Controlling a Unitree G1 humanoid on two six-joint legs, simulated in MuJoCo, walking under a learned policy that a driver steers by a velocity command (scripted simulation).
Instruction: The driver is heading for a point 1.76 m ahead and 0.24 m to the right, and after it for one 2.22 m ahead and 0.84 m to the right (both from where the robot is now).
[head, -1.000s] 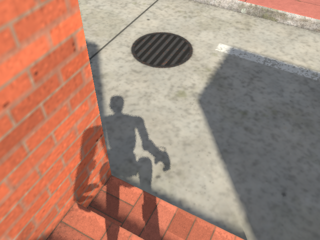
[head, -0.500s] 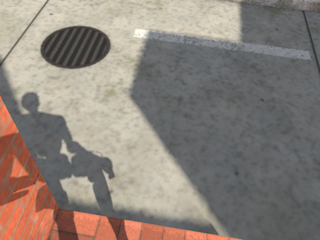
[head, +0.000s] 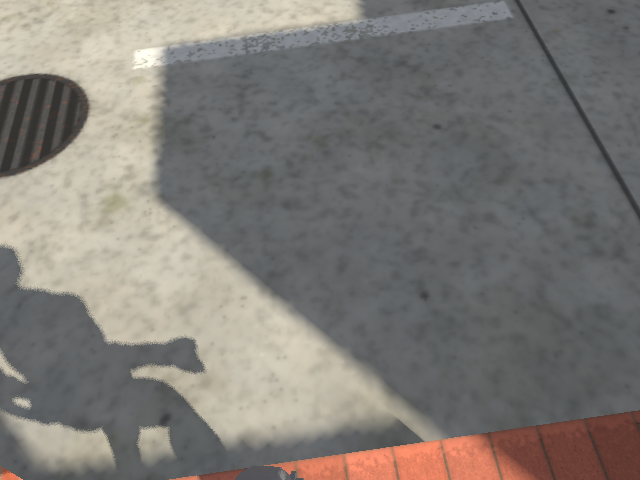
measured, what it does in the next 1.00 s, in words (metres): steps to the left, turning right: left foot, then right foot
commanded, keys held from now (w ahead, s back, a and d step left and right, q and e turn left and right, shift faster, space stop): e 0.36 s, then no key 0.64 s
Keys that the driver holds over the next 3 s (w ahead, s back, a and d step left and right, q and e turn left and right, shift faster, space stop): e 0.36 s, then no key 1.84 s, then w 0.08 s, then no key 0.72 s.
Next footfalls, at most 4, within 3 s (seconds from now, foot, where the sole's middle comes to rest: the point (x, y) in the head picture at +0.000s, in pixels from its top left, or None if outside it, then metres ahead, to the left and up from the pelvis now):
0.52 left None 0.09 0.16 -0.76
1.00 right None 0.08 -0.03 -0.76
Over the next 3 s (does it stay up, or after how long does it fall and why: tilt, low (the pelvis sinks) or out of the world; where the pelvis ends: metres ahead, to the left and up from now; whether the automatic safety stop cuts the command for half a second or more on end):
stays up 0.09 0.05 0.02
